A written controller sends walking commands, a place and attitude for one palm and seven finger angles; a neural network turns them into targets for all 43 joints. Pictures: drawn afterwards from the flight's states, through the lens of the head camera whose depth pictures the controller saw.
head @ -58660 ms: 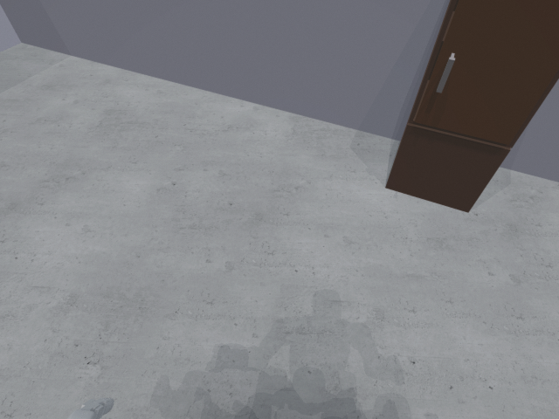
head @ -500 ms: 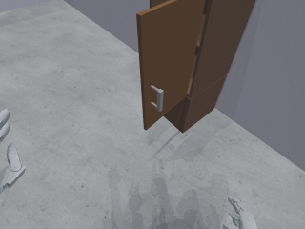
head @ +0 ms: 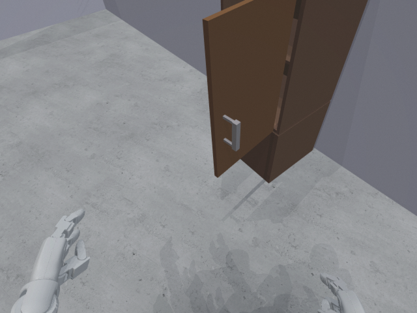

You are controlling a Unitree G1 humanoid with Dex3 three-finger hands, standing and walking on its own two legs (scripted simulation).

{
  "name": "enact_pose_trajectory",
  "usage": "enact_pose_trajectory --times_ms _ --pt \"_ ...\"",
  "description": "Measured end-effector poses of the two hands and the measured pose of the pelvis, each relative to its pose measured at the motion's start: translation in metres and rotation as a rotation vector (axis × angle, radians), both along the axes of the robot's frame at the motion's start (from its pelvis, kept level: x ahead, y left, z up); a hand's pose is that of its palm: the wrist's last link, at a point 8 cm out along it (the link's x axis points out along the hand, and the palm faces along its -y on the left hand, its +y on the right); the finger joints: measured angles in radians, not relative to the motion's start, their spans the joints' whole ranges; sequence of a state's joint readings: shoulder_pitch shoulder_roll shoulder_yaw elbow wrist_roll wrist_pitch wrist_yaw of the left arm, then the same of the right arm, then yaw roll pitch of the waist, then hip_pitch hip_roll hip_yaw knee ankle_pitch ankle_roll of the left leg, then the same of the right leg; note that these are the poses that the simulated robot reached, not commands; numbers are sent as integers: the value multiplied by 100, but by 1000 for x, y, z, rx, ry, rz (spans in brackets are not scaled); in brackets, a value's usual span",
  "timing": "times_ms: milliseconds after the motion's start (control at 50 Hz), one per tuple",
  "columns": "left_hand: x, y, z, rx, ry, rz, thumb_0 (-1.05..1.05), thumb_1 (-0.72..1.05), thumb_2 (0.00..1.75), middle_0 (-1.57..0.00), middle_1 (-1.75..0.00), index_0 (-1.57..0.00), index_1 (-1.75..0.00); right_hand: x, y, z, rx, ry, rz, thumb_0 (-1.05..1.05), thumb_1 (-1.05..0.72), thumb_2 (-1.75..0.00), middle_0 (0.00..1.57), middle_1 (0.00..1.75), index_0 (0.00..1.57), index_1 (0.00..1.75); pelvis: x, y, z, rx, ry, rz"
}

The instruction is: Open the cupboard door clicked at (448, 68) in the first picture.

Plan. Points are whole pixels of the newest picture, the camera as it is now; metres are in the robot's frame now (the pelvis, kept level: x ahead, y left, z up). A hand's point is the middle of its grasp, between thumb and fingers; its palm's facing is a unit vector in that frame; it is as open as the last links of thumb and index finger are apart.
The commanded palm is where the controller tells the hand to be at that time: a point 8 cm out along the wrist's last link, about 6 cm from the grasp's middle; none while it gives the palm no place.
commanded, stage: let the arm hang, fingers relaxed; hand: left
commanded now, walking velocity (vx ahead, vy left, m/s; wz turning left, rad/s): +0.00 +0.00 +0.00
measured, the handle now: (231, 133) +0.67 -0.01 -0.11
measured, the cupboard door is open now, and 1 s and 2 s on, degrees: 97 97 97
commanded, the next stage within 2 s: look to check the result in 0.98 s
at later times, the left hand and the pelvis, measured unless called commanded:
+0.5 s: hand out of the picture -0.03 +0.18 -0.16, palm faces +0.01 -0.97 -0.24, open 7.3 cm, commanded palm none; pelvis +0.00 -0.01 +0.01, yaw +0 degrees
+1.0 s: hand out of the picture +0.01 +0.14 -0.16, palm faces +0.02 -0.98 -0.20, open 7.3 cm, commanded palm none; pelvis +0.01 -0.03 +0.01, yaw +0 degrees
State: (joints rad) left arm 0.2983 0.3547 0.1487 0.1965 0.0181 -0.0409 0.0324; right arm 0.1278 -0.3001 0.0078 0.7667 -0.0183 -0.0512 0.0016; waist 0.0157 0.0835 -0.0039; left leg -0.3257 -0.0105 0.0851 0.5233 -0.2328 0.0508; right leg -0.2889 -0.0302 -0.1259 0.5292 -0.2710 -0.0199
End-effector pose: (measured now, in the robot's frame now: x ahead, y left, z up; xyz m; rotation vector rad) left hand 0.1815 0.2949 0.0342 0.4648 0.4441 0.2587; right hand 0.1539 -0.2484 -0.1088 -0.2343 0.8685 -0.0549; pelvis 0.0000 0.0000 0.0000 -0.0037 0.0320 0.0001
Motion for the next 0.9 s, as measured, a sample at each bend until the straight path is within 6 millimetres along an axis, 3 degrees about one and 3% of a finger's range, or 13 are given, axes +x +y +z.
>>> enact_pose_trajectory --times_ms 60,100,160,180,320,440,540,680,760,900 --pt "-32 -21 -82 -124 346 28 0 91 90 -19 -30 -20 -30 -22 -7 -10 -4 85 -33 0 -90 -90 21 29 20 30 -2 -1 -1 7 -11 -9" --pt "-62 -43 -123 -206 528 34 1 91 90 -19 -30 -20 -30 -42 -12 -13 -17 153 -60 0 -91 -90 21 29 20 30 -2 -4 -1 10 -21 -12" --pt "-110 -79 -161 -321 736 48 1 91 90 -19 -30 -20 -30 -80 -16 -15 -40 279 -97 0 -91 -90 20 29 20 30 -2 -7 1 10 -34 -13" --pt "-122 -81 -167 -339 761 94 1 94 90 -20 -30 -21 -30 -93 -16 -16 -47 325 -107 0 -91 -90 20 29 20 30 -2 -9 2 8 -36 -9" --pt "-188 -75 -173 -357 934 210 0 98 90 -20 -30 -21 -30 -167 -7 -21 -36 586 -151 0 -91 -90 20 29 20 30 0 -14 7 -2 -40 6" --pt "-214 -71 -164 -331 1008 261 0 94 90 -20 -30 -20 -30 -191 10 -29 19 651 -175 0 -91 -90 20 29 20 30 1 -14 9 0 -45 2" --pt "-211 -73 -161 -320 998 266 0 92 90 -20 -30 -20 -30 -190 24 -36 65 635 -177 0 -91 -90 20 29 20 30 2 -14 9 3 -50 -4" --pt "-188 -88 -163 -340 925 235 0 91 90 -19 -30 -20 -30 -173 35 -40 105 577 -170 0 -91 -90 20 29 20 30 4 -16 9 9 -55 -8" --pt "-176 -97 -165 -351 897 218 1 92 90 -19 -30 -20 -30 -170 32 -40 100 568 -172 1 -92 -90 20 29 20 30 6 -19 9 10 -57 -10" --pt "-175 -102 -166 -359 903 219 1 93 90 -20 -30 -20 -30 -173 23 -38 86 575 -188 0 -91 -90 20 29 20 30 9 -24 9 12 -56 -10"
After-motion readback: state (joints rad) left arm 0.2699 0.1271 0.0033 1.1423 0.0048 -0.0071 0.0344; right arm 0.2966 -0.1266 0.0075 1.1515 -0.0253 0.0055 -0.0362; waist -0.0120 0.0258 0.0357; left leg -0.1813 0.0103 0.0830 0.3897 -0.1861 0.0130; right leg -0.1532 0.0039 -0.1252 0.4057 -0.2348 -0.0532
